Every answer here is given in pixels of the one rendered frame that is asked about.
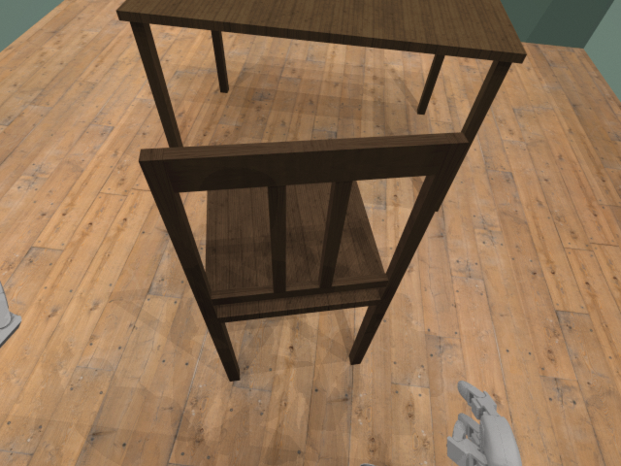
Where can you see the robot right hand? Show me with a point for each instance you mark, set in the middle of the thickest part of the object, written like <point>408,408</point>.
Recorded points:
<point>489,443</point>

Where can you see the robot left hand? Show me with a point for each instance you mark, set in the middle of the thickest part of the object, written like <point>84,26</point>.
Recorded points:
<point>9,322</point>

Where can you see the table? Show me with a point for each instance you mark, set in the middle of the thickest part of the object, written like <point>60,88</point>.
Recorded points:
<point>478,29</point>

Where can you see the chair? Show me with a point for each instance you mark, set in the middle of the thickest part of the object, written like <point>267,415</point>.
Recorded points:
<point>287,230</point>

